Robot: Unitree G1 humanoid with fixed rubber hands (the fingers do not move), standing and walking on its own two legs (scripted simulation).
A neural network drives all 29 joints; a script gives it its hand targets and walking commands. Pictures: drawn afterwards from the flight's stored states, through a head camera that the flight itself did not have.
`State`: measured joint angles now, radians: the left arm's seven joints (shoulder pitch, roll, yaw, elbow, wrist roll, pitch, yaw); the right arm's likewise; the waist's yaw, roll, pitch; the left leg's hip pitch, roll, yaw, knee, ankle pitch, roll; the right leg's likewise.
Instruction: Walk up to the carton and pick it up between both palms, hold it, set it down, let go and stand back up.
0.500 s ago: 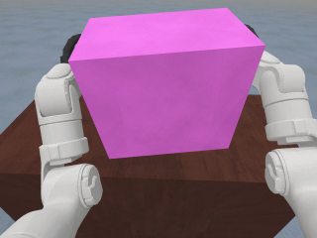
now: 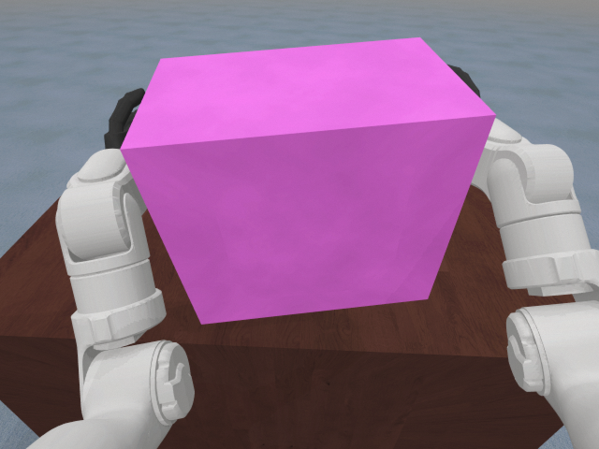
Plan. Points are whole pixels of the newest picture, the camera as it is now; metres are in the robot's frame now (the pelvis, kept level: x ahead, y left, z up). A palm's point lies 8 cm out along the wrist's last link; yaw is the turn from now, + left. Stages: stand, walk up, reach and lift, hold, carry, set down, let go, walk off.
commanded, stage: hold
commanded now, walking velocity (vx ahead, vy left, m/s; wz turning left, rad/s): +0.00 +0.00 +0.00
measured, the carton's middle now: (304, 188) +0.33 +0.00 +0.24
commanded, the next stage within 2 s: none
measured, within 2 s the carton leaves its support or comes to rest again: neither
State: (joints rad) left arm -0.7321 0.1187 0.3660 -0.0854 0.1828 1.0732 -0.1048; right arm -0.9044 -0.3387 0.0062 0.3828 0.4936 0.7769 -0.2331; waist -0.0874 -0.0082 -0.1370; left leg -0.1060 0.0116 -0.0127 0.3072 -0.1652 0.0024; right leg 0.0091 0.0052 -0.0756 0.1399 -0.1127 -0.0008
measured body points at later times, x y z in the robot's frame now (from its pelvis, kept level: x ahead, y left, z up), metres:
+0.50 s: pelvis -0.01 +0.00 +0.00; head -0.09 +0.02 +0.44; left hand +0.35 +0.20 +0.31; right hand +0.36 -0.18 +0.34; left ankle +0.00 +0.11 -0.75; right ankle -0.02 -0.12 -0.75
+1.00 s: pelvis -0.01 +0.01 +0.00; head -0.08 +0.02 +0.44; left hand +0.35 +0.19 +0.30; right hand +0.36 -0.19 +0.31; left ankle +0.00 +0.11 -0.75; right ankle -0.02 -0.12 -0.75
